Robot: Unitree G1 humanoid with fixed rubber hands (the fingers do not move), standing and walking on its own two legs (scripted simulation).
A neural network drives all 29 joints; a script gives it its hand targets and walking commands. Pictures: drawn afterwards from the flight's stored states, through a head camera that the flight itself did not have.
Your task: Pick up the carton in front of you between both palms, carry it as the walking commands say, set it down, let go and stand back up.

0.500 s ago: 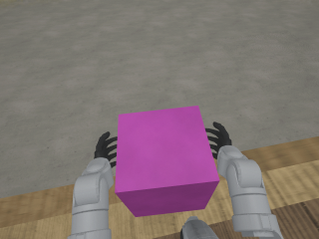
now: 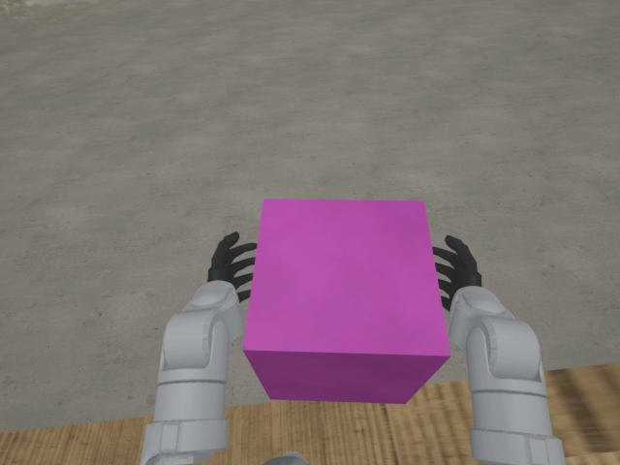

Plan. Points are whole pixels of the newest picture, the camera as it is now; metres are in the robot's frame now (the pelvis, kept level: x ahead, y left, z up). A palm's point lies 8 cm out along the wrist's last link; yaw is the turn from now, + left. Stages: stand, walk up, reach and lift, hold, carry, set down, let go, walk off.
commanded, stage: carry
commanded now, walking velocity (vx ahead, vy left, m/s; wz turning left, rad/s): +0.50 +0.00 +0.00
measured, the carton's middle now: (339, 309) +0.33 +0.01 +0.01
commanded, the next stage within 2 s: none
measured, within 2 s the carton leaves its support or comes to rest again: neither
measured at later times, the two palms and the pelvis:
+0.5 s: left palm (271, 206) +0.67 +0.16 -0.09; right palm (403, 198) +0.69 -0.14 -0.09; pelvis +0.37 +0.00 -0.19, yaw +2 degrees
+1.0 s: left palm (287, 175) +1.06 +0.18 -0.31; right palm (375, 173) +1.07 -0.12 -0.31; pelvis +0.75 +0.02 -0.40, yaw +1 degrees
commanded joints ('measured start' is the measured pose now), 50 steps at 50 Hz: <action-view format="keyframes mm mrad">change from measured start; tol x64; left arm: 1 -468 -704 -579 -119 -166 12 -89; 50 -434 -686 -572 -106 -174 45 -76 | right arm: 1 -487 655 582 -78 146 0 32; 50 -440 612 557 -39 157 30 20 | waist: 1 -302 21 -352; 50 -149 127 -478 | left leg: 1 586 -29 104 -227 -71 73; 3 811 183 -289 57 742 120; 21 316 -35 -136 318 -375 78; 24 94 27 17 1062 77 -47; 25 -68 -146 51 1427 -790 -70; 43 -31 -50 27 -153 61 -12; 50 1113 379 -518 61 173 285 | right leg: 1 -96 -89 -16 394 1081 26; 6 -647 -73 153 316 125 40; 16 -722 -104 113 -390 986 38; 25 445 -117 49 -864 1320 -104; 26 575 -249 310 -644 1937 -121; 31 185 -399 758 -685 1085 -304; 46 202 -51 229 -56 1028 -88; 50 -733 0 172 599 110 38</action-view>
